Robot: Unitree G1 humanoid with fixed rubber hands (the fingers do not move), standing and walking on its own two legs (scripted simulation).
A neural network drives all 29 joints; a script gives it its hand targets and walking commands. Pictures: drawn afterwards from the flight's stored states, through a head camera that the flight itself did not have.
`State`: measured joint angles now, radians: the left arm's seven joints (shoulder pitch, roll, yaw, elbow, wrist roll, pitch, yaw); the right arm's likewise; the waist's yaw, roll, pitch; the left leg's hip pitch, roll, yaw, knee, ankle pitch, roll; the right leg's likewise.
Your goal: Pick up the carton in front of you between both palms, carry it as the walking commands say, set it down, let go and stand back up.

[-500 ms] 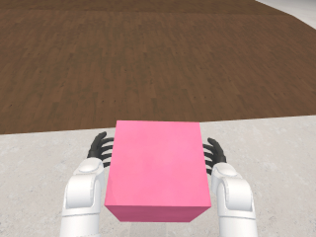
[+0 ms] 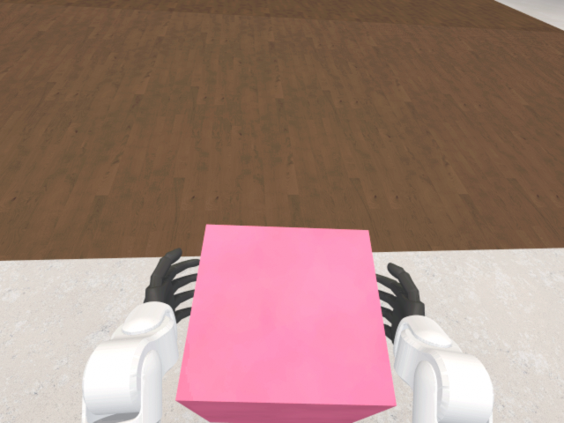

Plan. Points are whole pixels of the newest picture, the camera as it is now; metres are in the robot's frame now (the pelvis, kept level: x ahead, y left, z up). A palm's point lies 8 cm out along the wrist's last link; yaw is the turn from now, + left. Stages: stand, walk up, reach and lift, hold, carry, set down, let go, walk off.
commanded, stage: carry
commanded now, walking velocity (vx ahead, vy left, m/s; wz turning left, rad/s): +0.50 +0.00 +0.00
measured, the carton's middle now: (282, 334) +0.25 +0.01 +0.02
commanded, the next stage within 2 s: none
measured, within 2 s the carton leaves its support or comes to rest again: neither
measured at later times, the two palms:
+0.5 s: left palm (222, 162) +0.55 +0.15 +0.10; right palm (378, 177) +0.56 -0.15 +0.09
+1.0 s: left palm (235, 84) +0.89 +0.18 +0.11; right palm (349, 94) +0.89 -0.12 +0.11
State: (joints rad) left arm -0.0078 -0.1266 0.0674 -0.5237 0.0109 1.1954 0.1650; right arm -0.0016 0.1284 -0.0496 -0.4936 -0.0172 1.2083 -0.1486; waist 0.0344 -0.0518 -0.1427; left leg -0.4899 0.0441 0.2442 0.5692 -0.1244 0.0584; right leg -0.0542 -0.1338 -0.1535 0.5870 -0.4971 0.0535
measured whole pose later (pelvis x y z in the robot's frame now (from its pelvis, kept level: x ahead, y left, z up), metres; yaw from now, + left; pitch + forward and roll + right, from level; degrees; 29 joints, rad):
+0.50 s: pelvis +0.32 -0.01 +0.00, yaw +2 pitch +3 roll -2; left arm 0.03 -0.13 0.03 -0.56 0.05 1.19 0.13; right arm 0.03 0.13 -0.04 -0.55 -0.04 1.23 -0.14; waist 0.00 0.04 -0.12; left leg 0.07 0.09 0.19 0.50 -0.51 -0.02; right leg -0.50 -0.03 -0.26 0.54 -0.09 -0.08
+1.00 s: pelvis +0.66 +0.02 +0.00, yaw +1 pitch +3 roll +1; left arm 0.05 -0.13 0.03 -0.62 0.04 1.19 0.13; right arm 0.05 0.13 -0.02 -0.61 -0.04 1.22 -0.14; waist 0.00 -0.04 -0.11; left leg -0.49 0.05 0.24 0.51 -0.07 0.05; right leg 0.10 -0.09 -0.21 0.41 -0.51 0.04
